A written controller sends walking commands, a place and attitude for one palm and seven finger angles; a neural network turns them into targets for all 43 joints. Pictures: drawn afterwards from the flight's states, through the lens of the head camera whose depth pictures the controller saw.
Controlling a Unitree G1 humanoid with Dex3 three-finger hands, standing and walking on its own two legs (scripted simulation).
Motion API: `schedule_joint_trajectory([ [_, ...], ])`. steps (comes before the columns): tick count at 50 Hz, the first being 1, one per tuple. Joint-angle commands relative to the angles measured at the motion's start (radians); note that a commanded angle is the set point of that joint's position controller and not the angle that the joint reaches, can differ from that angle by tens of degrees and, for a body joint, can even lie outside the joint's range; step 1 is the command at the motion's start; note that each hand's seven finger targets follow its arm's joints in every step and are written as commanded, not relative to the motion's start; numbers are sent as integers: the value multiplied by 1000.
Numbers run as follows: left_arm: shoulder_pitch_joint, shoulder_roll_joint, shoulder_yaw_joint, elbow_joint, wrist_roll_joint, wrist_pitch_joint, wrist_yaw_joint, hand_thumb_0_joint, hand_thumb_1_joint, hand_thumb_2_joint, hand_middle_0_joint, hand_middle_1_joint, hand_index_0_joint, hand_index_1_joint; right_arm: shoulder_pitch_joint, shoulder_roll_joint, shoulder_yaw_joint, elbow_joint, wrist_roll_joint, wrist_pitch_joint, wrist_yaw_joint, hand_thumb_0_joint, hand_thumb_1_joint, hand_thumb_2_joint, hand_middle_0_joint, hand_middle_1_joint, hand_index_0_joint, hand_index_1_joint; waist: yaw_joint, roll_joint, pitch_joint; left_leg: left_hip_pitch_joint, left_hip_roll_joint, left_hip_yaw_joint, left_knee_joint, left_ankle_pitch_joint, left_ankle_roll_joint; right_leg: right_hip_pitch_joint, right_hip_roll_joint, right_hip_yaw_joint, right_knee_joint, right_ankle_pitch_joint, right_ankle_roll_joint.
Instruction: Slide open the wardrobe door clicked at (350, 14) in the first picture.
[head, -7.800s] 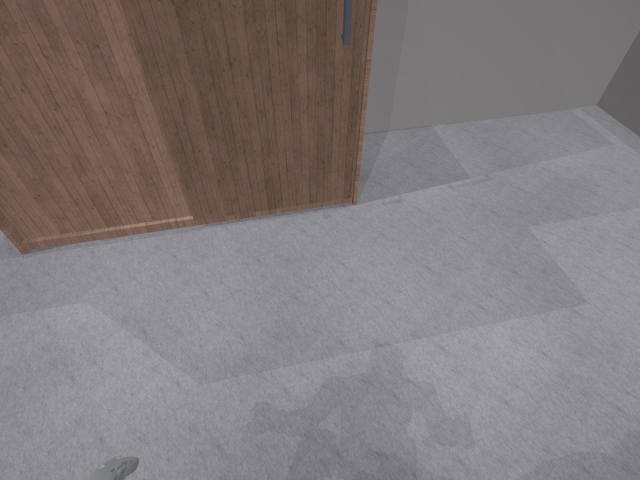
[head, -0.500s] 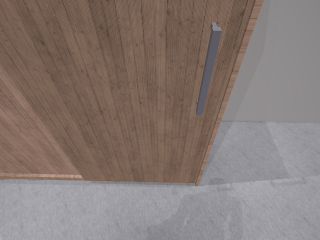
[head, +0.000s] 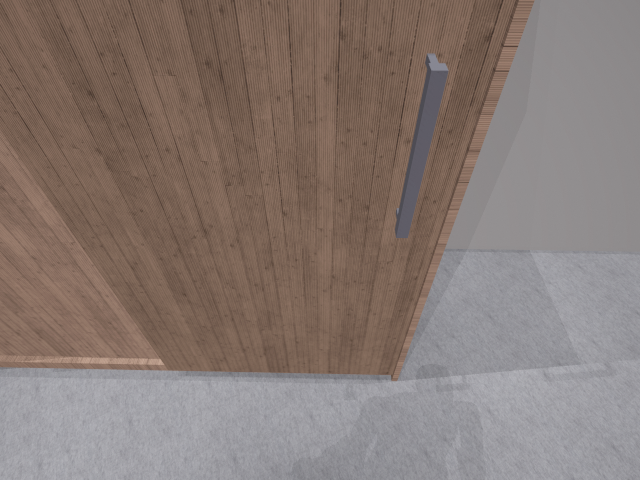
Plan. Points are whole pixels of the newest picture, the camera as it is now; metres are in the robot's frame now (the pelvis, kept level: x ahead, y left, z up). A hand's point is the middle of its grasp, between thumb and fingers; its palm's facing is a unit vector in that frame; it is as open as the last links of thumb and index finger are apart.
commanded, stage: shuffle to correct the standing spot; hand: right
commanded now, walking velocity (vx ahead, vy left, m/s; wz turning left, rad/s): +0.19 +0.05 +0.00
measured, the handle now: (414, 158) +0.53 -0.11 +0.13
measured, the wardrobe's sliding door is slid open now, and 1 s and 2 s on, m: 0.00 0.00 0.00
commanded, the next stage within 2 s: come to a stop and stand still in 0.08 s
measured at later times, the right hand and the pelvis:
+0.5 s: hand out of the picture +0.05 -0.15 -0.18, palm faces +0.07 +0.98 -0.20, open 7.4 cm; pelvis +0.06 +0.01 +0.00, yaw -1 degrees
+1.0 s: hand out of the picture +0.10 -0.18 -0.16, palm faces +0.00 +0.97 -0.26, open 7.4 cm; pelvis +0.04 +0.01 -0.01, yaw +0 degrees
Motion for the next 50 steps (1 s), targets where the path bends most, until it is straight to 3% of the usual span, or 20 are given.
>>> schedule_joint_trajectory([
  [1, 63, 99, 23, -45, 0, -6, 5, 0, 900, 900, -200, -300, -200, -300, 99, -85, -20, -26, -3, -4, 1, 0, -900, -900, 200, 300, 200, 300, -5, -24, 142, -114, 55, -86, -107, -209, 68, -105, -82, 104, -109, -220, -38],
  [9, 108, 71, 22, -49, -3, -39, 12, 0, 900, 900, -200, -300, -200, -300, 185, -86, -42, 3, 0, -26, -3, 0, -900, -900, 200, 300, 200, 300, -3, -8, 58, -14, 77, -70, 7, 99, 97, -88, -69, 27, 84, 129, -47],
  [12, 176, 91, 24, -10, -7, -39, 31, 0, 900, 900, -200, -300, -200, -300, 157, -39, -33, -8, 1, -25, -14, 0, -900, -900, 200, 300, 200, 300, 27, -144, 20, -113, 21, 26, 162, 287, 53, 94, -140, 106, 44, 596, -69],
  [15, 177, 103, 25, 6, -16, -25, 53, 0, 900, 900, -200, -300, -200, -300, 131, -11, -28, -16, 14, -17, -27, 0, -900, -900, 200, 300, 200, 300, 8, -181, 31, -143, 0, 34, 90, 68, 21, 188, -212, 160, 38, 1080, -116],
  [17, 127, 95, 32, -21, -21, -20, 56, 0, 900, 900, -200, -300, -200, -300, 191, -52, -41, 2, 10, -21, -31, 0, -900, -900, 200, 300, 200, 300, -17, -52, 21, 14, 44, -3, -17, 511, 22, 93, -129, 67, 113, 910, -50],
  [19, 84, 69, 39, -62, -25, -13, 50, 0, 900, 900, -200, -300, -200, -300, 232, -102, -54, 2, 3, -21, -44, 0, -900, -900, 200, 300, 200, 300, -29, 90, -8, 173, 146, -55, 49, 1031, 50, -104, -56, -3, 154, 424, -8],
  [22, -4, 17, 44, -105, -20, 2, 39, 0, 900, 900, -200, -300, -200, -300, 248, -99, -52, -17, -12, -7, -51, 0, -900, -900, 200, 300, 200, 300, -62, 185, 20, 233, 264, -129, 59, 1266, 149, -279, -2, -32, 235, -204, 16],
  [24, -16, 12, 47, -116, -20, 8, 34, 0, 900, 900, -200, -300, -200, -300, 197, -98, -50, -48, -13, 0, -50, 0, -900, -900, 200, 300, 200, 300, -40, 148, 26, 161, 253, -112, 60, 1148, 165, -224, -1, -29, 179, -175, 17],
  [26, 61, 19, 47, -94, -14, 9, 31, 0, 900, 900, -200, -300, -200, -300, 114, -106, -50, -88, 0, 4, -47, 0, -900, -900, 200, 300, 200, 300, 20, 95, -20, 44, 185, -65, 129, 955, 122, -18, 7, -57, -8, 123, 14],
  [28, 139, 105, 64, -84, -4, 4, 31, 0, 900, 900, -200, -300, -200, -300, 83, -59, -47, -127, 9, 8, -42, 0, -900, -900, 200, 300, 200, 300, 42, -87, -95, -158, 48, 20, 247, 374, 22, 222, -191, 116, -17, 748, -91],
  [29, 147, 127, 63, -84, -8, -2, 31, 0, 900, 900, -200, -300, -200, -300, 65, -22, -38, -143, 6, 7, -45, 0, -900, -900, 200, 300, 200, 300, 40, -183, -64, -198, -4, 8, 359, -149, 5, 198, -287, 187, -75, 959, -170],
  [30, 109, 131, 56, -88, -10, -8, 37, 0, 900, 900, -200, -300, -200, -300, 42, -24, -38, -146, 8, 14, -44, 0, -900, -900, 200, 300, 200, 300, 25, -212, -23, -209, 2, -42, 402, -294, 4, 141, -315, 232, -98, 962, -221],
  [32, -41, 214, 80, -158, -16, -5, 32, 0, 900, 900, -200, -300, -200, -300, 92, -85, -31, -78, 19, 6, -56, 0, -900, -900, 200, 300, 200, 300, -8, -254, -38, -276, 63, -136, 193, -167, 36, 115, -297, 201, 135, 971, -158],
  [33, -72, 121, 63, -204, -16, 5, 10, 0, 900, 900, -200, -300, -200, -300, 119, -82, -29, -123, 8, -9, -47, 0, -900, -900, 200, 300, 200, 300, -57, -47, -29, -109, 46, -111, -8, 96, 36, -68, -186, 76, 168, 475, -87],
  [34, -47, 89, 53, -231, -18, 10, 2, 0, 900, 900, -200, -300, -200, -300, 106, -95, -24, -123, 1, -25, -42, 0, -900, -900, 200, 300, 200, 300, -15, 82, -59, -87, 144, -283, -91, 252, 88, -120, -88, 8, 216, 76, -23],
  [35, -13, 43, 40, -241, -9, 11, -2, 0, 900, 900, -200, -300, -200, -300, 36, -134, -16, -137, 2, -40, -37, 0, -900, -900, 200, 300, 200, 300, 25, 57, -72, -94, 226, -323, -96, 360, 146, -89, -44, 1, 172, -126, 10],
  [37, 14, 59, 48, -223, -11, 6, -5, 0, 900, 900, -200, -300, -200, -300, -23, -152, -19, -154, -2, -37, -33, 0, -900, -900, 200, 300, 200, 300, 53, 38, -43, -112, 127, -211, 20, 474, 119, -24, -23, 1, 92, 13, 1],
  [40, 21, 124, 51, -210, -7, -7, 6, 0, 900, 900, -200, -300, -200, -300, -20, -109, -13, -160, 3, -10, -34, 0, -900, -900, 200, 300, 200, 300, 16, -97, -9, -124, 17, -83, 62, 180, 44, 10, -126, 97, 10, 331, -50],
  [44, -14, 128, 46, -225, -5, 0, 7, 0, 900, 900, -200, -300, -200, -300, -18, -104, -8, -154, 4, 5, -25, 0, -900, -900, 200, 300, 200, 300, 4, -49, 94, -148, 10, -95, -24, -14, 43, -82, -114, 112, -100, 1, -44],
  [50, 14, 127, 37, -199, -4, -10, 6, 0, 900, 900, -200, -300, -200, -300, -25, -126, -9, -149, 4, -7, -17, 0, -900, -900, 200, 300, 200, 300, 6, -29, 24, -108, 37, -112, -66, 53, 45, -10, -98, 79, -112, 44, -33],
])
